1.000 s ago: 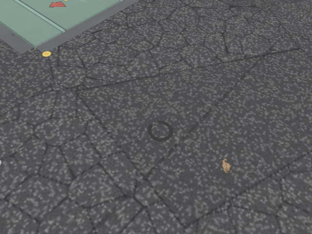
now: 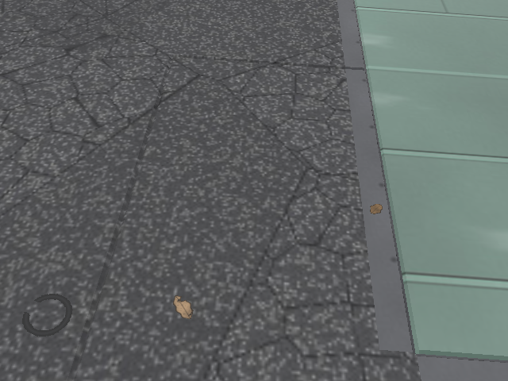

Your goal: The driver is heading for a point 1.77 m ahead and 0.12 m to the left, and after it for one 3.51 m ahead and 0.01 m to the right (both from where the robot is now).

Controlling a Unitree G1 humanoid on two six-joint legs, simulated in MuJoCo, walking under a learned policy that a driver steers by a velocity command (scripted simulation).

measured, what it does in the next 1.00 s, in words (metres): walks ahead: right foot, then left foot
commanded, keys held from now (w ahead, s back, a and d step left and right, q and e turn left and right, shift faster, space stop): w+e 0.16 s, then w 0.14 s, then no key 0.50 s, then w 0.20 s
